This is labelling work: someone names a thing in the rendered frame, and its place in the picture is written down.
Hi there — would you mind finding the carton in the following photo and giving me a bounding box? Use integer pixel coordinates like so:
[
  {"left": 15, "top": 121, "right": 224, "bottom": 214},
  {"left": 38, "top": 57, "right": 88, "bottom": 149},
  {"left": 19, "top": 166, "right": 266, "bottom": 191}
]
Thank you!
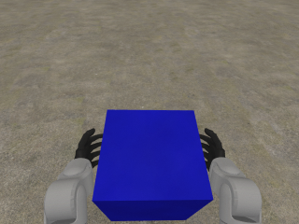
[{"left": 92, "top": 109, "right": 214, "bottom": 221}]

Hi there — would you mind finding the left robot forearm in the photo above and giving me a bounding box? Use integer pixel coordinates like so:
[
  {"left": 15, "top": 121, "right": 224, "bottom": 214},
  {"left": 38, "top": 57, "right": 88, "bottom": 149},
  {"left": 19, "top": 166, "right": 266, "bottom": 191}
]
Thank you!
[{"left": 43, "top": 158, "right": 94, "bottom": 224}]

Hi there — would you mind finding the left robot hand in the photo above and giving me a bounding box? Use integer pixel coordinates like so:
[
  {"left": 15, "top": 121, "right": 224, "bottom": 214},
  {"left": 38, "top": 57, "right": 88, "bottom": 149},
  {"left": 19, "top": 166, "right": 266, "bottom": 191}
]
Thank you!
[{"left": 74, "top": 128, "right": 103, "bottom": 168}]

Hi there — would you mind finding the right robot hand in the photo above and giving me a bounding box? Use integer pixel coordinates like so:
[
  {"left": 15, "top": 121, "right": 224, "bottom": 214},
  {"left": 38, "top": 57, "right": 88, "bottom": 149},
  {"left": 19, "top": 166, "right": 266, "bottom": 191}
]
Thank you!
[{"left": 199, "top": 128, "right": 225, "bottom": 171}]

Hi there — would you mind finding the right robot forearm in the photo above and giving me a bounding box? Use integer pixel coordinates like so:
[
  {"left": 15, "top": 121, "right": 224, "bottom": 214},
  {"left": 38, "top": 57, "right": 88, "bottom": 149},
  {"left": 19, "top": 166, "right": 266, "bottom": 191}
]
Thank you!
[{"left": 208, "top": 157, "right": 263, "bottom": 224}]

